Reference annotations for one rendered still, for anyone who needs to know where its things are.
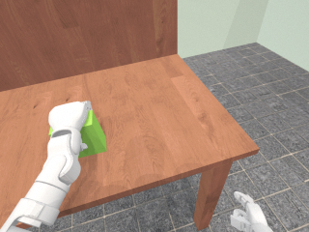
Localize table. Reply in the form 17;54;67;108
0;0;260;231

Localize robot right hand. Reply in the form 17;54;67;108
230;191;268;232

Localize left robot forearm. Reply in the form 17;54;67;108
0;127;81;232

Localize robot left hand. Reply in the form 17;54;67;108
48;101;93;152

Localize sponge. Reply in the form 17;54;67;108
48;110;107;158

